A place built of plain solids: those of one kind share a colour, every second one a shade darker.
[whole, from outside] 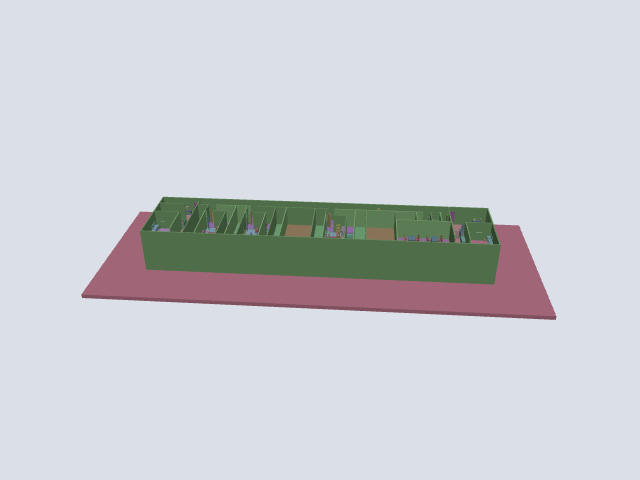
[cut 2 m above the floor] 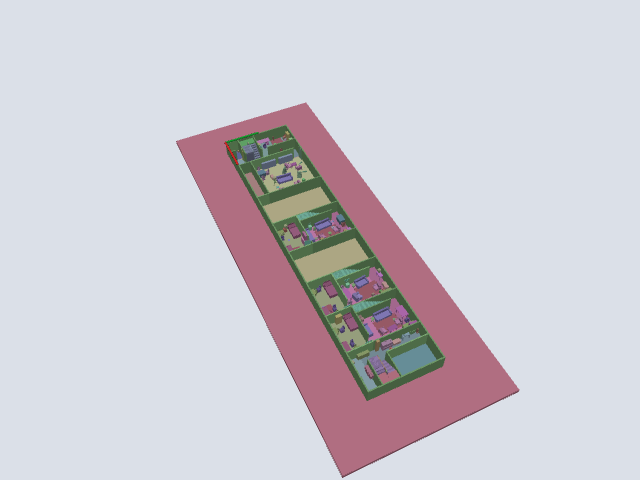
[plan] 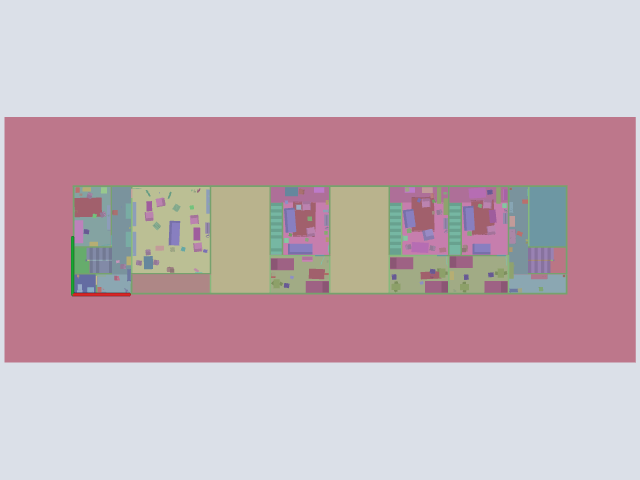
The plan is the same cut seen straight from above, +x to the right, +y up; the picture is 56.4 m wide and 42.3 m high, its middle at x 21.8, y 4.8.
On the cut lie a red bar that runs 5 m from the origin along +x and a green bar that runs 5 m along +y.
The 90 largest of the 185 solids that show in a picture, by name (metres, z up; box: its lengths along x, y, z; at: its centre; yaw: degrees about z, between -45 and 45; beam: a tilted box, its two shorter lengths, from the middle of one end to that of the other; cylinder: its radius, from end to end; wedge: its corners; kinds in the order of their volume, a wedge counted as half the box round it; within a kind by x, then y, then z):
{
 "under_1": {"box": [55.62, 21.63, 0.5], "at": [21.81, 4.82, -0.33]},
 "wall_1": {"box": [0.16, 3.95, 2.55], "at": [0.08, 2.13, 4.27]},
 "wall_2": {"box": [0.16, 5.23, 5.84], "at": [0.08, 6.86, 2.62]},
 "wall_3": {"box": [3.48, 0.13, 5.84], "at": [1.74, 4.17, 2.62]},
 "wall_4": {"box": [0.13, 4.26, 2.99], "at": [3.42, 7.34, 1.2]},
 "wall_5": {"box": [0.13, 6.6, 2.99], "at": [5.21, 5.2, 1.2]},
 "wall_6": {"box": [7.07, 0.13, 2.99], "at": [8.69, 1.83, 1.2]},
 "wall_7": {"box": [7.07, 0.13, 2.55], "at": [8.69, 4.16, 4.27]},
 "wall_8": {"box": [0.13, 7.57, 2.99], "at": [12.15, 5.68, 1.2]},
 "wall_9": {"box": [0.13, 5.25, 2.55], "at": [12.15, 6.84, 4.27]},
 "wall_10": {"box": [11.57, 0.13, 2.55], "at": [14.38, 1.83, 4.27]},
 "wall_11": {"box": [0.13, 7.57, 2.55], "at": [17.41, 5.68, 4.27]},
 "wall_12": {"box": [0.13, 5.98, 2.99], "at": [17.41, 6.48, 1.2]},
 "wall_13": {"box": [0.13, 4.61, 2.99], "at": [18.5, 5.79, 1.2]},
 "wall_14": {"box": [0.13, 5.85, 2.55], "at": [18.5, 6.54, 4.27]},
 "wall_15": {"box": [0.13, 5.85, 2.55], "at": [21.2, 6.54, 4.27]},
 "wall_16": {"box": [43.62, 0.16, 5.84], "at": [21.81, 0.08, 2.62]},
 "wall_17": {"box": [43.62, 0.16, 5.84], "at": [21.81, 9.55, 2.62]},
 "wall_18": {"box": [0.13, 7.57, 2.55], "at": [22.66, 5.68, 4.27]},
 "wall_19": {"box": [0.13, 5.98, 2.99], "at": [22.66, 6.48, 1.2]},
 "wall_20": {"box": [9.36, 0.13, 2.55], "at": [25.66, 1.83, 4.27]},
 "wall_21": {"box": [0.13, 7.57, 2.55], "at": [26.45, 5.68, 4.27]},
 "wall_22": {"box": [0.13, 7.57, 2.55], "at": [27.91, 5.68, 4.27]},
 "wall_23": {"box": [0.13, 5.98, 2.99], "at": [27.91, 6.48, 1.2]},
 "wall_24": {"box": [0.13, 4.61, 2.99], "at": [29.0, 5.79, 1.2]},
 "wall_25": {"box": [0.13, 5.85, 2.55], "at": [29.0, 6.54, 4.27]},
 "wall_26": {"box": [4.28, 0.13, 2.99], "at": [29.98, 3.42, 1.2]},
 "wall_27": {"box": [0.13, 5.85, 2.55], "at": [31.7, 6.54, 4.27]},
 "wall_28": {"box": [0.13, 7.57, 2.55], "at": [33.16, 5.68, 4.27]},
 "wall_29": {"box": [0.13, 5.98, 2.99], "at": [33.16, 6.48, 1.2]},
 "wall_30": {"box": [0.13, 4.61, 2.99], "at": [34.24, 5.79, 1.2]},
 "wall_31": {"box": [0.13, 5.85, 2.55], "at": [34.24, 6.54, 4.27]},
 "wall_32": {"box": [4.43, 0.13, 2.99], "at": [35.16, 3.42, 1.2]},
 "wall_33": {"box": [0.13, 5.85, 2.55], "at": [36.95, 6.54, 4.27]},
 "wall_34": {"box": [0.13, 7.57, 2.55], "at": [38.41, 5.68, 4.27]},
 "wall_35": {"box": [0.13, 5.98, 2.99], "at": [38.41, 6.48, 1.2]},
 "wall_36": {"box": [0.13, 5.23, 2.99], "at": [40.2, 6.86, 1.2]},
 "wall_37": {"box": [3.48, 0.13, 5.84], "at": [41.88, 1.83, 2.62]},
 "wall_38": {"box": [3.48, 0.13, 5.84], "at": [41.88, 4.17, 2.62]},
 "wall_39": {"box": [0.16, 2.21, 5.84], "at": [43.54, 3.0, 2.62]},
 "wall_40": {"box": [0.16, 5.23, 5.84], "at": [43.54, 6.86, 2.62]},
 "floor_cell_1": {"box": [5.12, 9.31, 0.5], "at": [14.78, 4.82, -0.25]},
 "floor_cell_2": {"box": [5.12, 9.31, 0.5], "at": [25.28, 4.82, -0.25]},
 "stair_1": {"box": [0.96, 0.58, 2.94], "at": [17.95, 3.78, 1.17]},
 "stair_2": {"box": [0.96, 1.44, 2.41], "at": [17.95, 4.21, 0.91]},
 "stair_3": {"box": [0.96, 1.73, 2.23], "at": [17.95, 4.35, 0.82]},
 "stair_4": {"box": [0.96, 2.88, 1.53], "at": [17.95, 4.93, 0.47]},
 "stair_5": {"box": [0.96, 3.74, 1.0], "at": [17.95, 5.36, 0.2]},
 "stair_6": {"box": [0.96, 0.58, 2.94], "at": [28.45, 3.78, 1.17]},
 "stair_7": {"box": [0.96, 1.73, 2.23], "at": [28.45, 4.35, 0.82]},
 "stair_8": {"box": [0.96, 2.59, 1.71], "at": [28.45, 4.79, 0.55]},
 "stair_9": {"box": [0.96, 3.74, 1.0], "at": [28.45, 5.36, 0.2]},
 "stair_10": {"box": [0.96, 0.86, 2.76], "at": [33.7, 3.92, 1.08]},
 "stair_11": {"box": [0.96, 1.73, 2.23], "at": [33.7, 4.35, 0.82]},
 "stair_12": {"box": [0.96, 2.88, 1.53], "at": [33.7, 4.93, 0.47]},
 "stair_13": {"box": [0.96, 3.74, 1.0], "at": [33.7, 5.36, 0.2]},
 "floor_living_1": {"box": [5.12, 1.38, 0.5], "at": [20.03, 8.78, -0.25]},
 "floor_living_2": {"box": [4.03, 4.61, 0.5], "at": [20.57, 5.79, -0.25]},
 "floor_living_3": {"box": [5.12, 1.38, 0.5], "at": [30.53, 8.78, -0.25]},
 "floor_living_4": {"box": [4.03, 4.61, 0.5], "at": [31.07, 5.79, -0.25]},
 "floor_living_5": {"box": [5.12, 1.38, 0.5], "at": [35.78, 8.78, -0.25]},
 "floor_living_6": {"box": [4.03, 4.61, 0.5], "at": [36.33, 5.79, -0.25]},
 "floor_club_1": {"box": [6.81, 7.57, 0.5], "at": [8.69, 5.68, -0.25]},
 "floor_bedroom_1": {"box": [5.12, 3.2, 0.5], "at": [20.03, 1.76, -0.25]},
 "floor_bedroom_2": {"box": [5.12, 3.2, 0.5], "at": [30.53, 1.76, -0.25]},
 "floor_bedroom_3": {"box": [5.12, 3.2, 0.5], "at": [35.78, 1.76, -0.25]},
 "floor_hall_1": {"box": [2.99, 1.61, 0.5], "at": [3.65, 0.96, -0.25]},
 "floor_hall_2": {"box": [1.67, 7.7, 0.5], "at": [4.32, 5.62, -0.25]},
 "floor_hall_3": {"box": [1.67, 7.7, 0.5], "at": [39.3, 5.62, -0.25]},
 "floor_hall_4": {"box": [4.99, 1.61, 0.5], "at": [40.97, 0.96, -0.25]},
 "end_stair_1": {"box": [0.57, 1.05, 2.94], "at": [40.42, 2.42, 1.17]},
 "end_stair_2": {"box": [1.42, 1.05, 2.41], "at": [40.85, 2.42, 0.91]},
 "end_stair_3": {"box": [1.98, 1.05, 2.06], "at": [41.13, 2.42, 0.73]},
 "upper_floor_cell_1": {"box": [3.66, 7.57, 0.16], "at": [14.05, 5.68, 2.91]},
 "upper_floor_cell_2": {"box": [3.66, 7.57, 0.16], "at": [24.55, 5.68, 2.91]},
 "floor_porter_1": {"box": [3.19, 5.23, 0.5], "at": [1.75, 6.86, -0.25]},
 "floor_store_1": {"box": [3.19, 5.23, 0.5], "at": [41.87, 6.86, -0.25]},
 "main_stair_1": {"box": [1.98, 1.05, 2.06], "at": [2.49, 2.42, 0.73]},
 "main_stair_2": {"box": [1.13, 1.05, 2.59], "at": [2.91, 2.42, 0.99]},
 "upper_floor_canteen_1": {"box": [6.81, 5.25, 0.16], "at": [8.69, 6.84, 2.91]},
 "floor_service_1": {"box": [6.81, 1.61, 0.5], "at": [8.69, 0.96, -0.25]},
 "end_stair_landing_1": {"box": [1.34, 1.05, 1.88], "at": [42.79, 2.42, 0.64]},
 "end_stair_landing_2": {"box": [1.06, 1.16, 1.88], "at": [42.93, 3.53, 0.64]},
 "main_stair_landing_1": {"box": [1.06, 1.16, 1.88], "at": [0.69, 3.53, 0.64]},
 "main_stair_landing_2": {"box": [1.34, 1.05, 1.88], "at": [0.83, 2.42, 0.64]},
 "upper_floor_1": {"box": [1.33, 7.57, 0.16], "at": [16.68, 5.68, 2.91]},
 "upper_floor_2": {"box": [1.33, 7.57, 0.16], "at": [21.93, 5.68, 2.91]},
 "upper_floor_3": {"box": [1.33, 7.57, 0.16], "at": [27.18, 5.68, 2.91]},
 "upper_floor_stair_washroom_1": {"box": [3.19, 5.23, 0.16], "at": [1.75, 6.86, 2.91]},
 "upper_floor_room_1": {"box": [2.57, 5.85, 0.16], "at": [30.34, 6.54, 2.91]}
}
